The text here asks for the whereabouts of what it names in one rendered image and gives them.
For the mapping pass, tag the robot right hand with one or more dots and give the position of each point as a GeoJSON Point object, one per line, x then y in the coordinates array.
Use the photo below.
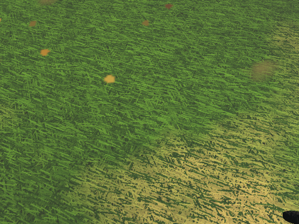
{"type": "Point", "coordinates": [291, 216]}

